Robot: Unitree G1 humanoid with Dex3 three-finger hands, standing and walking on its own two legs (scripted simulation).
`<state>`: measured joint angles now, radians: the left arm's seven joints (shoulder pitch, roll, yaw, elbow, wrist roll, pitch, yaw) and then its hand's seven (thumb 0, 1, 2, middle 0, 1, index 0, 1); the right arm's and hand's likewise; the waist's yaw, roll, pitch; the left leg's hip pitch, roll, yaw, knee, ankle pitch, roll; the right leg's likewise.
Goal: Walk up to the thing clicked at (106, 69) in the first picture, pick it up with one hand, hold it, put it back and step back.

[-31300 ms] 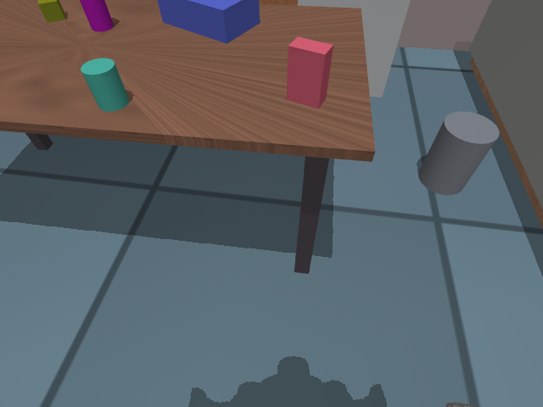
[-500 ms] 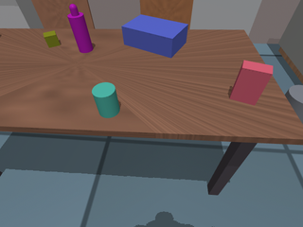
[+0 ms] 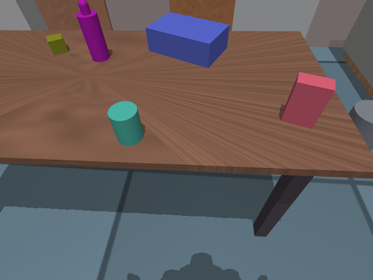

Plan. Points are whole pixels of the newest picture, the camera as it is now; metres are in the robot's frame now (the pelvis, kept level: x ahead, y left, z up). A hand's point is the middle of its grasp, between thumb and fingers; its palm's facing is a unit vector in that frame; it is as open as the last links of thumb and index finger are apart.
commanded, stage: home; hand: left
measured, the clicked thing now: (126, 124) +0.49 +0.18 +0.03
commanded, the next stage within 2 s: stand in 0.60 s
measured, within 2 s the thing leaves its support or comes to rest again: neither
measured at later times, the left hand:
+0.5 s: hand out of the picture +0.09 +0.26 -0.15, palm faces -0.03 -0.93 -0.36, open 17.6 cm
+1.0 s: hand out of the picture +0.09 +0.26 -0.15, palm faces -0.03 -0.93 -0.35, open 13.3 cm
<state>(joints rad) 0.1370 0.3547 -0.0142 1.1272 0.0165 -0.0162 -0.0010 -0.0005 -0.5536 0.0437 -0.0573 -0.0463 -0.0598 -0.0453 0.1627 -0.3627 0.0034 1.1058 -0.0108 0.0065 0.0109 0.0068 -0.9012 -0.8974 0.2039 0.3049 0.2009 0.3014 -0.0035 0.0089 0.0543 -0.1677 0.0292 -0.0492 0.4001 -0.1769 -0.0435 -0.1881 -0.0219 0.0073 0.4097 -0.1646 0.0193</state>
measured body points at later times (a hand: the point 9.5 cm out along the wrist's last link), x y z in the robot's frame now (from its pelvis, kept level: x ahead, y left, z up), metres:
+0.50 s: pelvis +0.02 +0.00 +0.00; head +0.02 +0.00 +0.45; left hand +0.09 +0.31 -0.12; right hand +0.09 -0.30 -0.13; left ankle +0.03 +0.15 -0.74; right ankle +0.04 -0.13 -0.74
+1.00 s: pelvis +0.02 +0.00 +0.00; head +0.03 +0.00 +0.45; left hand +0.09 +0.30 -0.13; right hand +0.09 -0.30 -0.13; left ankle +0.03 +0.15 -0.74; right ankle +0.04 -0.13 -0.74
